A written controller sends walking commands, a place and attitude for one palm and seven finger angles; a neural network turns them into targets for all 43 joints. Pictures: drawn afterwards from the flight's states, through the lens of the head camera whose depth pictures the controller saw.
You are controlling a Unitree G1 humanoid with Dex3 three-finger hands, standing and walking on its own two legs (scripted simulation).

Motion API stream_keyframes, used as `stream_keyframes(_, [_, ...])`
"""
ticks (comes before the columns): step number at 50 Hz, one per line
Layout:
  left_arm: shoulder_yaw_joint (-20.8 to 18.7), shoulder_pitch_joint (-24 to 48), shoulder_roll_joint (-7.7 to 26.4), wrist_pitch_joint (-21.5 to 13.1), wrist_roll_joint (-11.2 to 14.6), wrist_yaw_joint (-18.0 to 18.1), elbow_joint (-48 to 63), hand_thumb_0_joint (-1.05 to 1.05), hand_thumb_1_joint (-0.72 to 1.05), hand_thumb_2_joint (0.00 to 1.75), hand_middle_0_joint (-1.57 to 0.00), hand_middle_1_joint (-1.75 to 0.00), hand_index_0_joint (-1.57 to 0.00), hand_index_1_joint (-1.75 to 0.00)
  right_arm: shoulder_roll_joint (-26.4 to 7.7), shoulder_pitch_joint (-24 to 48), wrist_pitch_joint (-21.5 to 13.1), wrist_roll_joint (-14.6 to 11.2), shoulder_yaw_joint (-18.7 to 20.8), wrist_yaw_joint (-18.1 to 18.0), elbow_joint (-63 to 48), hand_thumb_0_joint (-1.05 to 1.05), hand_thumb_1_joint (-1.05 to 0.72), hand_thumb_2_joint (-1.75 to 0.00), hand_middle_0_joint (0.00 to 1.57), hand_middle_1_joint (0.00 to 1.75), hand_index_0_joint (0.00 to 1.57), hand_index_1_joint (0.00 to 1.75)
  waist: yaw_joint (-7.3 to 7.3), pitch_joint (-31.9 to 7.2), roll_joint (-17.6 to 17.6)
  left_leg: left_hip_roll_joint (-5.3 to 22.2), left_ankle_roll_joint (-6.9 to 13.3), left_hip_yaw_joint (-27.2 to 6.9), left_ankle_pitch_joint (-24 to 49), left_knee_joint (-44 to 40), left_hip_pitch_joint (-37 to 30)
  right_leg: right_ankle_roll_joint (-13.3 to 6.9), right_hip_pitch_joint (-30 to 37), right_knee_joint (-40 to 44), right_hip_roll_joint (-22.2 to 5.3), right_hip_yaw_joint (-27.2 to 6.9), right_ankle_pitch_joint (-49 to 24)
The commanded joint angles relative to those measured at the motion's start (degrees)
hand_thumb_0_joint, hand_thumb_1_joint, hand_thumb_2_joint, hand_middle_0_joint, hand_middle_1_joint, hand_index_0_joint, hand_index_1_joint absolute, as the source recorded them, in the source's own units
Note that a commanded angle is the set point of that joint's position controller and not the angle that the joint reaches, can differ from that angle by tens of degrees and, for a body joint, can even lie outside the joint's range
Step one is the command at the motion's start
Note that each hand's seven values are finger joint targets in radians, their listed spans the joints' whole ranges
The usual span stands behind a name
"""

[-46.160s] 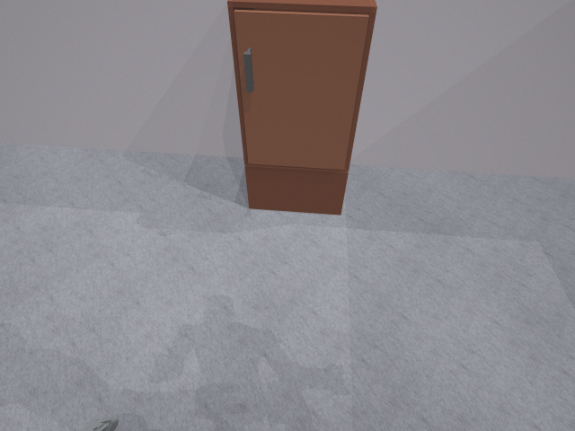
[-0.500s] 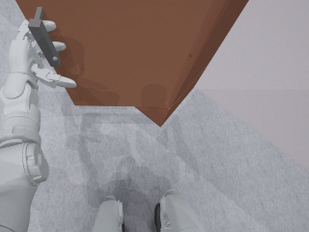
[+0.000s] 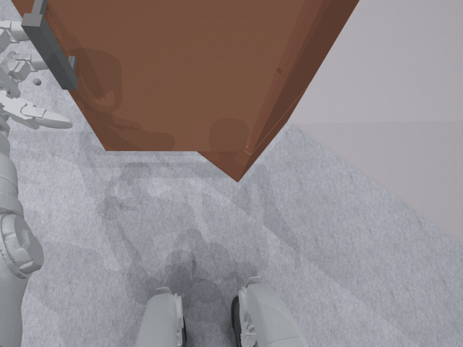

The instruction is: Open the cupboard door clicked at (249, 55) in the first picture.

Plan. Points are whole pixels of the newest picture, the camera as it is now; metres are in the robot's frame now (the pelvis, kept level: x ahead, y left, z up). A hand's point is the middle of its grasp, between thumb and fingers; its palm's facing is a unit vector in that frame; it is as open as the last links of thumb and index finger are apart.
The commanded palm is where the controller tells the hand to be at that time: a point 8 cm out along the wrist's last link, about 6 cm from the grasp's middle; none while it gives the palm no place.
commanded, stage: move the hooked fingers beside the handle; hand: left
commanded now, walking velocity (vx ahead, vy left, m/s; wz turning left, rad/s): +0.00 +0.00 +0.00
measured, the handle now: (56, 46) +0.58 +0.24 +0.06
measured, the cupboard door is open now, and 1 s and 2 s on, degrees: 41 41 41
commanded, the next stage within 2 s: slide the fingers in behind the handle in 1.78 s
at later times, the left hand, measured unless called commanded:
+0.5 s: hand (18, 82) +0.51 +0.27 +0.07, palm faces +0.03 -1.00 -0.02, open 14.0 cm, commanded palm +0.50 +0.31 +0.06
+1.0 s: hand out of the picture +0.50 +0.30 +0.07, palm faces +0.04 -1.00 -0.03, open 14.0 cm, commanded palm +0.49 +0.33 +0.06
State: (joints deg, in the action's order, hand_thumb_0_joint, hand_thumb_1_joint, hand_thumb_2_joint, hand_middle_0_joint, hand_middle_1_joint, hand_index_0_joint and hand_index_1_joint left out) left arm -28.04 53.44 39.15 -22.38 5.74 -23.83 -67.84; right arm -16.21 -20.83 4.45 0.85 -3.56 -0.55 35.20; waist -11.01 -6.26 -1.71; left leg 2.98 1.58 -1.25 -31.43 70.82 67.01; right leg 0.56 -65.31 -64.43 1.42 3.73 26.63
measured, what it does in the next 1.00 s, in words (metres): stands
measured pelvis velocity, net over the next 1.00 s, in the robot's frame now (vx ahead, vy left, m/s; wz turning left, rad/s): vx -0.01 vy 0.01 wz -0.01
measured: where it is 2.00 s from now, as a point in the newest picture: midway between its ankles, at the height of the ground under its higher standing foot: outside the picture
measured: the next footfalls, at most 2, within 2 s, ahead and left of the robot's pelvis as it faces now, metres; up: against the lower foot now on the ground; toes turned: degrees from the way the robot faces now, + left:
none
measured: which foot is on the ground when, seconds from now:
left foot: down 0.00-1.00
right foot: down 0.00-1.00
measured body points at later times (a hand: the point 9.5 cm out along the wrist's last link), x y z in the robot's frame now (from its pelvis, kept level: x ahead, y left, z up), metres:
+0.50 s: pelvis +0.00 +0.01 +0.00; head +0.17 +0.04 +0.41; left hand +0.50 +0.33 +0.07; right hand +0.00 -0.26 -0.10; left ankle +0.01 +0.10 -0.63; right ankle +0.03 -0.13 -0.63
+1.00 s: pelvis -0.01 +0.01 +0.00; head +0.17 +0.05 +0.41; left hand +0.49 +0.36 +0.07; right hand +0.01 -0.27 -0.10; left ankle +0.01 +0.10 -0.63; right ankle +0.03 -0.13 -0.63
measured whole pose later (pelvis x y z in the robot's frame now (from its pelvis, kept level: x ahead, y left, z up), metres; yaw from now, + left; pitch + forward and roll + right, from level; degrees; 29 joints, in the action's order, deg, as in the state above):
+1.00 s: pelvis -0.01 +0.01 +0.00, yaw -1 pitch +27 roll -6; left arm -32.3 53.7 46.6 -20.9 5.8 -29.7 -70.1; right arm -16.8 -20.0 3.8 0.4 -4.9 -1.5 34.2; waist -11.1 -5.8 -1.4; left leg 3.2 2.0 -1.8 -31.4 72.3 68.5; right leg 0.9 -66.1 -64.6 1.8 4.2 26.0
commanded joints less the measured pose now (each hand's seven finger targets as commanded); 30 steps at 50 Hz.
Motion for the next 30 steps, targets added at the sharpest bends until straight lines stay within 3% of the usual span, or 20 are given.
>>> stream_keyframes(1, [-0.83, 23.14, 15.76, -1.9, 0.73, -0.04, 10.31, 0.0, -0.5, 0.3, -0.3, -1.2, -0.3, -1.2, -11.48, -11.15, -0.29, -0.26, 3.83, -1.02, -1.86, 0.0, -0.9, -0.9, 0.2, 0.3, 0.2, 0.3, -1.12, -28.12, -10.72, -0.46, -0.13, -3.78, 26.22, -8.01, -25.73, -1.68, 10.27, 6.25, 1.73, -0.5, -15.21])
stream_keyframes(3, [-2.59, 25.37, 18.55, -2.69, 0.67, 0.59, 12.35, 0.0, -0.5, 0.3, -0.3, -1.2, -0.3, -1.2, -11.62, -11.02, -0.46, -0.12, 3.7, -1.29, -2.11, 0.0, -0.9, -0.9, 0.2, 0.3, 0.2, 0.3, -0.87, -29.68, -11.19, -0.49, -0.08, -3.82, 26.92, -7.62, -25.58, -1.67, 11.06, 5.66, 1.66, -0.77, -15.9])
stream_keyframes(4, [-2.16, 25.09, 17.79, -2.95, 0.49, 0.76, 12.24, 0.0, -0.5, 0.3, -0.3, -1.2, -0.3, -1.2, -11.45, -10.99, -0.59, -0.1, 3.72, -1.18, -2.32, 0.0, -0.9, -0.9, 0.2, 0.3, 0.2, 0.3, -0.75, -30.48, -12.14, -0.61, -0.17, -3.81, 26.89, -7.48, -26.15, -1.75, 10.68, 5.62, 1.73, -0.79, -15.53])
stream_keyframes(8, [-3.81, 24.03, 19.89, -4.5, 0.37, 0.86, 13.84, 0.0, -0.5, 0.3, -0.3, -1.2, -0.3, -1.2, -11.65, -10.84, -0.85, 0.06, 3.84, -1.01, -2.4, 0.0, -0.9, -0.9, 0.2, 0.3, 0.2, 0.3, 0.03, -33.09, -13.78, -0.41, -0.71, -4.09, 30.39, -7.23, -28.8, -1.91, 10.97, 5.12, 1.8, -0.62, -16.88])
stream_keyframes(10, [-3.07, 23.02, 19.22, -3.77, 0.22, 0.39, 11.56, 0.0, -0.5, 0.3, -0.3, -1.2, -0.3, -1.2, -11.65, -10.53, -0.76, -0.01, 3.5, -0.91, -2.31, 0.0, -0.9, -0.9, 0.2, 0.3, 0.2, 0.3, -0.31, -30.47, -12.72, -0.35, -0.61, -4.06, 28.78, -7.38, -27.14, -1.86, 10.5, 5.33, 1.79, -0.37, -15.85])
stream_keyframes(11, [-2.84, 23.07, 19.11, -3.29, 0.25, 0.05, 11.38, 0.0, -0.5, 0.3, -0.3, -1.2, -0.3, -1.2, -11.71, -10.56, -0.66, -0.08, 3.57, -0.96, -2.26, 0.0, -0.9, -0.9, 0.2, 0.3, 0.2, 0.3, -0.61, -30.42, -12.17, -0.35, -0.4, -3.86, 28.04, -7.36, -26.69, -1.71, 10.89, 5.48, 1.79, -0.51, -15.89])
stream_keyframes(12, [-3.35, 22.01, 19.57, -3.04, 0.32, -0.28, 10.88, 0.0, -0.5, 0.3, -0.3, -1.2, -0.3, -1.2, -11.75, -10.81, -0.6, -0.1, 3.51, -1.05, -2.61, 0.0, -0.9, -0.9, 0.2, 0.3, 0.2, 0.3, 0.0, -30.56, -12.3, -0.4, -0.45, -4.11, 29.22, -7.52, -27.12, -1.97, 11.14, 5.22, 1.87, -0.41, -16.43])
stream_keyframes(14, [-1.85, 22.38, 17.83, -2.34, 0.57, -1.08, 11.63, 0.0, -0.5, 0.3, -0.3, -1.2, -0.3, -1.2, -11.77, -10.77, -0.49, -0.19, 3.69, -1.06, -2.52, 0.0, -0.9, -0.9, 0.2, 0.3, 0.2, 0.3, -0.54, -31.25, -13.08, -0.22, -0.6, -4.14, 29.91, -7.53, -28.52, -1.7, 10.03, 5.54, 1.73, -0.24, -16.56])
stream_keyframes(15, [-2.69, 20.64, 18.69, -1.85, 0.72, -1.37, 10.33, 0.0, -0.5, 0.3, -0.3, -1.2, -0.3, -1.2, -11.91, -10.98, -0.41, -0.29, 3.58, -1.06, -2.67, 0.0, -0.9, -0.9, 0.2, 0.3, 0.2, 0.3, -0.03, -30.35, -11.69, -0.24, -0.57, -4.18, 29.48, -7.74, -27.58, -1.74, 10.44, 5.74, 1.86, -0.21, -16.3])
stream_keyframes(16, [-2.04, 22.19, 18.24, -1.77, 0.93, -1.61, 11.13, 0.0, -0.5, 0.3, -0.3, -1.2, -0.3, -1.2, -11.95, -10.87, -0.38, -0.28, 3.57, -1.12, -2.63, 0.0, -0.9, -0.9, 0.2, 0.3, 0.2, 0.3, -0.83, -29.88, -11.1, -0.17, -0.41, -4.2, 28.7, -7.78, -27.27, -1.62, 10.31, 5.87, 1.89, -0.24, -16.15])
stream_keyframes(17, [-2.17, 22.1, 17.97, -2.17, 1.37, -1.84, 11.93, 0.0, -0.5, 0.3, -0.3, -1.2, -0.3, -1.2, -11.91, -11.1, -0.47, -0.21, 3.59, -1.19, -2.62, 0.0, -0.9, -0.9, 0.2, 0.3, 0.2, 0.3, -0.39, -30.48, -12.36, -0.15, -0.67, -4.78, 30.25, -7.93, -28.81, -1.96, 9.51, 5.52, 1.92, 0.11, -15.93])
stream_keyframes(18, [-2.68, 22.04, 18.2, -2.24, 1.62, -1.98, 12.31, 0.0, -0.5, 0.3, -0.3, -1.2, -0.3, -1.2, -11.91, -11.09, -0.44, -0.26, 3.75, -1.14, -2.61, 0.0, -0.9, -0.9, 0.2, 0.3, 0.2, 0.3, -0.31, -31.53, -11.6, -0.09, -0.65, -4.63, 30.67, -7.74, -29.18, -1.72, 9.8, 5.66, 1.94, 0.01, -16.41])
stream_keyframes(20, [-3.12, 22.63, 18.92, -2.14, 1.7, -2.07, 10.74, 0.0, -0.5, 0.3, -0.3, -1.2, -0.3, -1.2, -12.03, -11.11, -0.51, -0.28, 3.65, -1.28, -2.35, 0.0, -0.9, -0.9, 0.2, 0.3, 0.2, 0.3, -1.04, -29.7, -9.18, -0.11, -0.36, -4.53, 28.35, -7.58, -26.59, -1.55, 9.99, 5.89, 1.99, -0.09, -15.67])
stream_keyframes(22, [-4.82, 23.22, 21.33, -2.71, 1.65, -2.01, 11.6, 0.0, -0.5, 0.3, -0.3, -1.2, -0.3, -1.2, -12.05, -11.19, -0.77, -0.21, 3.58, -1.43, -2.41, 0.0, -0.9, -0.9, 0.2, 0.3, 0.2, 0.3, -0.29, -29.86, -10.93, -0.29, -0.36, -4.38, 28.61, -7.58, -26.13, -1.88, 10.77, 5.45, 2.01, -0.3, -16.01])
stream_keyframes(24, [-4.13, 22.85, 20.7, -3.12, 1.29, -2.03, 12.46, 0.0, -0.5, 0.3, -0.3, -1.2, -0.3, -1.2, -11.94, -11.23, -0.77, -0.15, 3.65, -1.27, -2.32, 0.0, -0.9, -0.9, 0.2, 0.3, 0.2, 0.3, -0.18, -31.49, -12.42, -0.17, -0.73, -4.59, 30.37, -7.59, -28.58, -1.79, 9.83, 5.51, 1.94, -0.18, -16.14])
stream_keyframes(25, [-4.43, 21.02, 20.98, -2.99, 0.98, -2.03, 11.36, 0.0, -0.5, 0.3, -0.3, -1.2, -0.3, -1.2, -11.9, -11.03, -0.79, -0.14, 3.66, -1.24, -2.43, 0.0, -0.9, -0.9, 0.2, 0.3, 0.2, 0.3, 0.31, -30.47, -12.47, -0.13, -0.81, -4.41, 29.83, -7.62, -28.04, -1.85, 9.66, 5.64, 1.95, -0.2, -15.63])
stream_keyframes(27, [-4.25, 21.77, 20.85, -3.4, 1.1, -2.16, 12.47, 0.0, -0.5, 0.3, -0.3, -1.2, -0.3, -1.2, -11.83, -11.04, -0.75, -0.08, 3.6, -1.21, -2.4, 0.0, -0.9, -0.9, 0.2, 0.3, 0.2, 0.3, 0.17, -30.76, -13.49, -0.06, -0.88, -4.73, 31.15, -7.46, -29.16, -2.05, 8.89, 5.27, 2.06, -0.01, -15.61])
stream_keyframes(30, [-3.67, 21.94, 20.69, -2.43, 1.04, -2.83, 10.12, 0.0, -0.5, 0.3, -0.3, -1.2, -0.3, -1.2, -12.04, -10.86, -0.58, -0.27, 3.44, -1.28, -2.4, 0.0, -0.9, -0.9, 0.2, 0.3, 0.2, 0.3, -0.55, -28.59, -11.79, -0.06, -0.64, -4.55, 28.17, -7.7, -26.92, -1.75, 9.05, 5.75, 2.02, 0.04, -14.59])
